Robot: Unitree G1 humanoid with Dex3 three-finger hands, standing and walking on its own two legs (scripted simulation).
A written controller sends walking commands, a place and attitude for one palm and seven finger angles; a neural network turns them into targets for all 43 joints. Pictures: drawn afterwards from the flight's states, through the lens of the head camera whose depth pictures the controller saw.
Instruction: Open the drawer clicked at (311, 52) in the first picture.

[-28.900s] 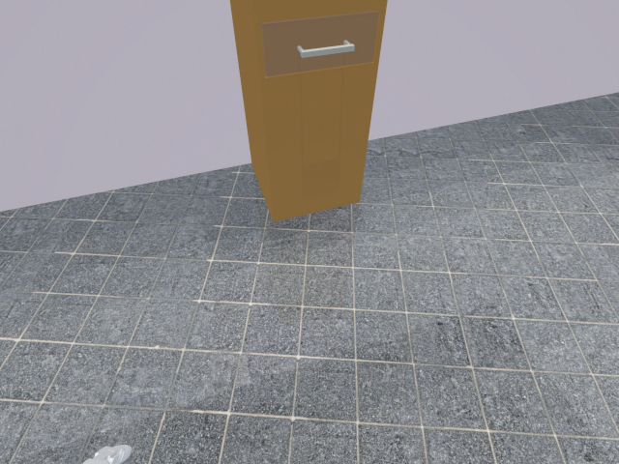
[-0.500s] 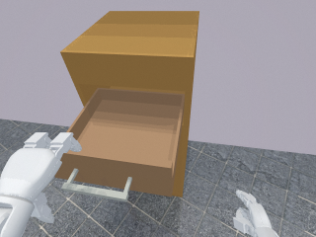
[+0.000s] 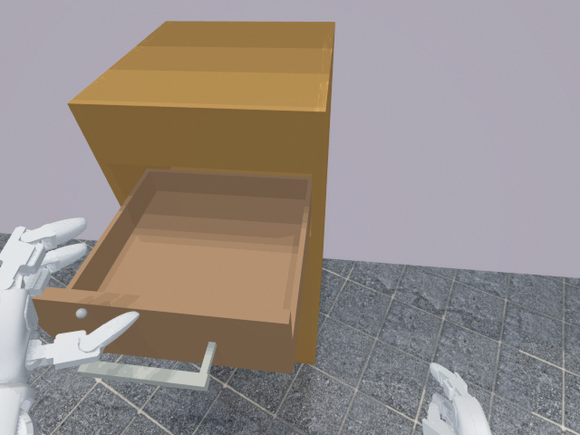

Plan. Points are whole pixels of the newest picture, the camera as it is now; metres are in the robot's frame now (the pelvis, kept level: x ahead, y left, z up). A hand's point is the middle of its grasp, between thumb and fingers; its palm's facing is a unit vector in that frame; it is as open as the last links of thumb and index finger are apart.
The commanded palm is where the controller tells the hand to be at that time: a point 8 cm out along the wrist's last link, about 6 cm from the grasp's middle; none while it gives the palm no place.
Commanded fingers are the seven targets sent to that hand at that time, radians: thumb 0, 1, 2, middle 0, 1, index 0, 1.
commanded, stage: draw the hand back to the body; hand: left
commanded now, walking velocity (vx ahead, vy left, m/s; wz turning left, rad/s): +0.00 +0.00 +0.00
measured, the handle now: (150, 360) +0.21 +0.23 -0.01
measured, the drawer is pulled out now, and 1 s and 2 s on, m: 0.30 0.30 0.30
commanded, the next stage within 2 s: step back with the hand held close in 0.50 s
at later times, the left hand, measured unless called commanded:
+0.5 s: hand (88, 321) +0.18 +0.23 +0.16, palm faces +0.43 -0.81 -0.40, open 7.6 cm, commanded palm +0.13 +0.26 +0.18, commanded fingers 0.00 0.90 0.90 -0.20 -0.30 -0.20 -0.30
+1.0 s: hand (59, 343) +0.16 +0.25 +0.16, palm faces +0.30 -0.80 -0.51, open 7.4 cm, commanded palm +0.09 +0.29 +0.18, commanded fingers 0.00 0.90 0.90 -0.20 -0.30 -0.20 -0.30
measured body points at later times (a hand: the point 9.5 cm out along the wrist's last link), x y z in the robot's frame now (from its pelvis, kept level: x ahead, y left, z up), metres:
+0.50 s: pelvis +0.00 -0.02 +0.00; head -0.01 -0.05 +0.45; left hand +0.15 +0.27 +0.19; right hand +0.21 -0.23 -0.08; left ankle -0.01 +0.12 -0.74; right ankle -0.02 -0.11 -0.74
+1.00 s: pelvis -0.04 +0.01 +0.00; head +0.00 +0.02 +0.44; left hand +0.13 +0.29 +0.19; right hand +0.15 -0.23 -0.08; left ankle -0.01 +0.12 -0.74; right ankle -0.02 -0.11 -0.74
